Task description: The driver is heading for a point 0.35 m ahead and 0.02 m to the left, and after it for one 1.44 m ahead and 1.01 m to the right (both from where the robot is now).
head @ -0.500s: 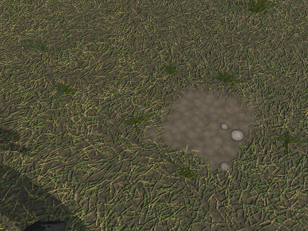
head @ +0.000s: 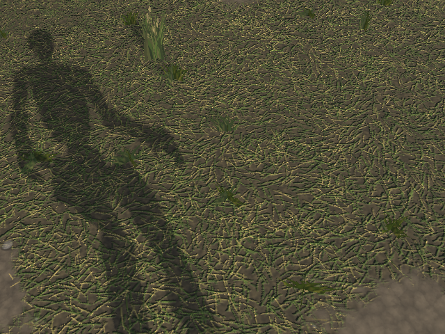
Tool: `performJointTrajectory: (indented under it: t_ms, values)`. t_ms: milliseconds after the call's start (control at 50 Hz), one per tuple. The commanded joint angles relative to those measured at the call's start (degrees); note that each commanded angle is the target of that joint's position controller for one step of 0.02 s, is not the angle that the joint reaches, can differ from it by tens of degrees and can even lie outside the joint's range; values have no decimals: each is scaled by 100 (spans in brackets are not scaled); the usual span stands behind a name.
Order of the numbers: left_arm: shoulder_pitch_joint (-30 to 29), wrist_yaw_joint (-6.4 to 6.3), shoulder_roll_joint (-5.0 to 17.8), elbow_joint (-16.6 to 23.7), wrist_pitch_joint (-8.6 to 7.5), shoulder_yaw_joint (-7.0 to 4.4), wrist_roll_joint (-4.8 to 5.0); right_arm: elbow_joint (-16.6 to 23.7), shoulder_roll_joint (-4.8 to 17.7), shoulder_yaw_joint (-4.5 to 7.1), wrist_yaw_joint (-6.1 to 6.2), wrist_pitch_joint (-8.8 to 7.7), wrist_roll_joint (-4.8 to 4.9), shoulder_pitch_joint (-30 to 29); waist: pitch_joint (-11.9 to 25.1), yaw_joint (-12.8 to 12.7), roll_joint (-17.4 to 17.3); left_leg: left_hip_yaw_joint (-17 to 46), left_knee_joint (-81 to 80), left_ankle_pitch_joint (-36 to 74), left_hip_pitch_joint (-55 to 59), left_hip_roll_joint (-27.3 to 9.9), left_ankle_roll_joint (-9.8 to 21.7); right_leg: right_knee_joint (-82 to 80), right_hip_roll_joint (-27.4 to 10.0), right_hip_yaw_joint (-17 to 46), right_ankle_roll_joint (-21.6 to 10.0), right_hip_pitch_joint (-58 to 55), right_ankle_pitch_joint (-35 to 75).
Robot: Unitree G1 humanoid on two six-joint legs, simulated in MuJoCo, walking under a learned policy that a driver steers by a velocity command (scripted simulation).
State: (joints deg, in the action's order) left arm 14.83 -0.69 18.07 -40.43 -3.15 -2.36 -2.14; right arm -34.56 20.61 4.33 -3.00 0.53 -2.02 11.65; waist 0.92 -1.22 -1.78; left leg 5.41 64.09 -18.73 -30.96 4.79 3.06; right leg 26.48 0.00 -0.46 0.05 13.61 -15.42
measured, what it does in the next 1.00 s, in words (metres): walks ahead: left foot, then right foot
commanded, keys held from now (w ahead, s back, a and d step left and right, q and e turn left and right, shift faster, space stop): w+q+shift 0.18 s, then w+e+shift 0.82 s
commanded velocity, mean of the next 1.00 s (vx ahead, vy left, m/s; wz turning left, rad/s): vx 0.97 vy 0.00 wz -0.18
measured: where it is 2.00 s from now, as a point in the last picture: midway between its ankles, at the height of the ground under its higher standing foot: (292, 87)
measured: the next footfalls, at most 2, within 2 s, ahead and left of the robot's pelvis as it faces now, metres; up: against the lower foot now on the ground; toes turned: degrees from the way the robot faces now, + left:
left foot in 0.34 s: +0.38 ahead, +0.14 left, +0.00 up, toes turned +18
right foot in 0.78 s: +0.84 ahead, +0.09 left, +0.00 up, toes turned -6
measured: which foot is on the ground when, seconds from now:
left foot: up 0.00-0.32, down 0.34-0.74, up 0.76-1.00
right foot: down 0.00-0.32, up 0.34-0.76, down 0.78-1.00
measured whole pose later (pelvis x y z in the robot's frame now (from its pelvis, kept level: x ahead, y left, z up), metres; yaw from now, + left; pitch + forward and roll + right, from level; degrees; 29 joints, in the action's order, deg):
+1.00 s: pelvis +0.85 +0.10 -0.01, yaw -13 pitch +0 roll -1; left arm 27.4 0.5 17.2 -50.8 -2.4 -3.6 -0.6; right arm -34.2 12.2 -3.1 -0.6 -4.2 -3.7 1.3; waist -1.3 -3.7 0.0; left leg 7.2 60.8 -13.1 -40.0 -8.4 -3.4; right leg 24.7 13.0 3.9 -10.8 7.4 -16.4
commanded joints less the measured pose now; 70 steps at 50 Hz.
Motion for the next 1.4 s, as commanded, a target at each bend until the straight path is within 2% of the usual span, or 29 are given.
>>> performJointTrajectory:
  t_ms: [20,220,300,340,360,380,400,440,520,580,680,740,760,780,800,820,840,880,980,1100,1140,1160,1180,1200,1220,1240,1280,1340,1400]
  values:
    - [561,2,682,97,-137,-178,40,540,269,-3,-201,-34,-48,-520,-171,-227,899,-59,878,712,-2023,-628,-61,-1545,-1333,1266,-107,-1491,-866]
    - [1947,20,370,-745,-317,-65,-80,804,-237,-366,-382,-95,-22,-2196,-1135,-509,680,-1110,-1163,1182,-1707,-499,302,-1993,-1205,-779,56,-1636,3093]
    - [1734,-142,1070,-1078,-171,-95,39,355,129,-292,-140,-141,-110,-996,-228,582,1207,-1526,-2293,140,1260,372,822,-264,-1641,-997,-320,-1635,8570]
    - [1204,-95,1033,-957,-148,-59,146,-398,748,-2,132,-211,-174,1447,1025,1831,1213,-173,-3192,78,4519,-528,1198,3020,-1438,-754,-593,-35,6435]
    - [1697,94,-79,-640,-177,148,243,-472,1189,99,239,-282,-308,1309,1830,890,-511,2354,-3370,-1115,6404,-2605,1371,5364,-354,-412,-491,2342,-1245]
    - [1237,40,624,-454,-220,-36,378,-337,1155,138,287,-290,-173,1430,2277,1207,243,3698,-4192,-1030,5930,-3028,1289,6107,-112,553,-693,2739,-936]
    - [638,34,658,-302,-220,-90,401,-644,865,85,318,-338,-133,1192,1026,978,364,2629,-4482,-393,4895,-2631,1052,5788,-369,586,-696,3012,-139]
    - [814,128,254,-536,-104,-23,292,-774,297,-37,286,-488,-101,653,-219,389,355,1222,-5026,385,3229,-2120,777,5029,-728,472,-597,2645,184]
    - [880,312,-169,-692,268,-14,124,-1077,-189,-168,260,-715,146,659,-761,-92,-215,-421,-5662,1510,2312,-1624,275,4685,-916,349,-417,2595,483]
    - [-91,374,-271,-309,254,35,199,-1203,-295,-208,214,-843,101,620,-1092,-90,-390,-1594,-5867,3210,1984,-1114,-74,3838,-708,-151,-453,2734,1430]
    - [-629,540,-104,-64,160,107,169,-1327,181,-186,438,-882,170,858,-732,-217,-197,-2221,-5363,6956,2769,-1271,-343,1806,58,-1172,-826,1532,2438]
    - [1238,467,591,-570,268,-136,141,-1084,802,-10,637,-650,79,329,380,-1326,-568,-2015,-2828,8967,2981,-1662,-389,1806,602,-1107,-1124,-608,1493]
    - [2538,372,921,-947,292,-316,127,-940,894,34,628,-544,18,-112,790,-1960,-406,-1826,-890,8278,2299,-1683,-319,1547,495,-580,-1438,-1885,1038]
    - [2666,248,1103,-1061,279,-452,259,-1002,541,-10,478,-477,22,-271,511,-1906,510,-1876,1767,3051,1348,-683,-251,832,222,-31,-1772,-2355,947]
    - [2001,193,1373,-1020,324,-489,237,-617,-418,-307,393,-595,-152,-163,38,-930,1648,-1316,3686,-1112,-756,-6,-288,1556,-170,1173,-2013,-2622,2162]
    - [1532,157,1614,-713,343,-517,119,-28,-358,-390,348,-728,19,320,1202,-439,1741,-138,4016,-1124,-1988,-47,-356,-41,-1146,3877,-3042,-3512,10]
    - [1237,112,1204,-501,338,-478,87,-20,4,-410,323,-868,-94,55,684,-430,608,132,3288,-618,-2214,-375,-226,-1376,-1434,4857,-2777,-2828,-1801]
    - [778,86,826,-535,229,-359,103,-95,181,-382,315,-814,-201,-174,-424,139,-486,87,2131,-148,-1583,-827,-339,-1621,-1109,4069,-2285,-836,-1461]
    - [561,89,883,-420,-160,-356,162,318,-78,-550,223,-410,-150,-1014,-891,228,-220,-394,-866,911,3,-1226,-775,-1900,0,2203,-1973,1457,494]
    - [938,162,1046,-427,-131,-521,239,566,-62,-540,223,-481,75,-1610,-282,-372,458,-499,-3297,2339,859,-646,-524,-1136,6,2185,-1279,-222,2622]
    - [785,129,1264,-361,-129,-571,169,314,376,-341,327,-528,81,-722,368,74,493,-437,-3436,1477,1890,-348,-421,75,-10,2251,-1014,-726,4005]
    - [468,148,1423,-298,-145,-594,146,68,615,-209,404,-562,91,358,918,775,421,-475,-3407,1085,3042,-417,-366,1342,135,2116,-882,-449,4120]
    - [171,152,1050,-143,-220,-488,123,-195,982,-34,526,-588,-6,1717,1604,1397,152,190,-3178,-184,4516,-1181,-227,3074,354,1847,-804,440,3122]
    - [262,136,14,159,-258,-221,237,-295,1401,68,570,-593,-271,2158,1996,1166,-1491,2624,-3993,-2393,5673,-2783,-19,4853,956,1267,-739,2197,-1418]
    - [760,143,136,381,-204,-109,347,-201,1473,140,500,-546,-228,1356,2181,488,-2391,5022,-5096,-3226,5449,-3267,414,5627,706,959,-767,3096,-1205]
    - [304,112,544,181,-76,-155,180,-32,748,35,464,-507,-172,629,1214,510,-1116,4007,-5086,-3485,4577,-2919,415,5688,214,736,-763,3320,-487]
    - [-247,275,597,231,49,-183,33,-242,255,-83,421,-480,-134,530,356,451,-92,1999,-4954,-1238,3391,-2378,230,5181,-172,544,-632,3065,-33]
    - [-677,468,152,550,258,-45,-17,-863,-141,-186,348,-624,22,1124,-147,304,-324,453,-5118,563,2912,-1990,-34,5044,-506,487,-580,3230,117]
    - [-1122,530,121,930,330,53,1,-959,-22,-162,263,-769,54,986,-339,87,-364,-553,-5401,1969,2545,-1991,-38,4618,-550,274,-526,3283,760]
Over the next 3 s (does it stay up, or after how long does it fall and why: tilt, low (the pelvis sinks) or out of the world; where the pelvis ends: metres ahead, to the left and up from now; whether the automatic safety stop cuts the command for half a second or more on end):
stays up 1.61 -1.01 -0.04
